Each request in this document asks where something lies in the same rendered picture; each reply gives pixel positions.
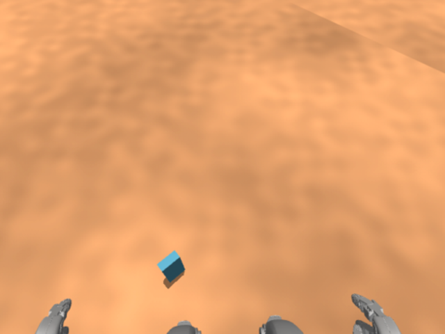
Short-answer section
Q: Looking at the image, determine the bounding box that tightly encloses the carton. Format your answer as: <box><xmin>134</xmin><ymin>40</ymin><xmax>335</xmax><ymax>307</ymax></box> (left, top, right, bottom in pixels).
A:
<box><xmin>157</xmin><ymin>250</ymin><xmax>185</xmax><ymax>282</ymax></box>

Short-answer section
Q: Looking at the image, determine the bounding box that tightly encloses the right robot hand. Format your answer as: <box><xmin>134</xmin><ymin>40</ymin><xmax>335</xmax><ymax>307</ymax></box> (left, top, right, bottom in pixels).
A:
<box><xmin>352</xmin><ymin>294</ymin><xmax>401</xmax><ymax>334</ymax></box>

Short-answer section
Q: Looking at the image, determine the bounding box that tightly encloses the left robot hand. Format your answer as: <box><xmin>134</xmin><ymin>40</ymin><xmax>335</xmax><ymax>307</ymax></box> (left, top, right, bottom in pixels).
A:
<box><xmin>35</xmin><ymin>299</ymin><xmax>72</xmax><ymax>334</ymax></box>

